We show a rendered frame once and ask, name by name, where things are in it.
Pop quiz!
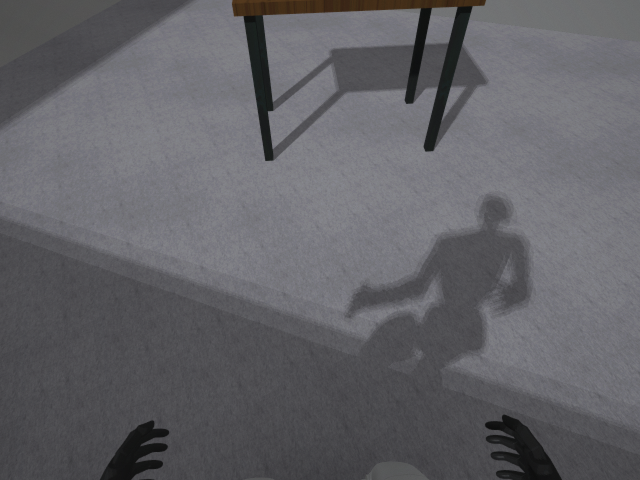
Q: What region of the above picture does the robot right hand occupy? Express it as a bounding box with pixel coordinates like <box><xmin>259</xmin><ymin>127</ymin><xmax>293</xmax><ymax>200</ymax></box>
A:
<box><xmin>485</xmin><ymin>415</ymin><xmax>562</xmax><ymax>480</ymax></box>

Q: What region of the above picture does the robot left hand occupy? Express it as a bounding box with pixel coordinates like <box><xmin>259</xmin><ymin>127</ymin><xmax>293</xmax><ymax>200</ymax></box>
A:
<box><xmin>100</xmin><ymin>420</ymin><xmax>169</xmax><ymax>480</ymax></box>

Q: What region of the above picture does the table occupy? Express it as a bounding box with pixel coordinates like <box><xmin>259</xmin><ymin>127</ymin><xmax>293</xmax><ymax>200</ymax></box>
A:
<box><xmin>232</xmin><ymin>0</ymin><xmax>486</xmax><ymax>161</ymax></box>

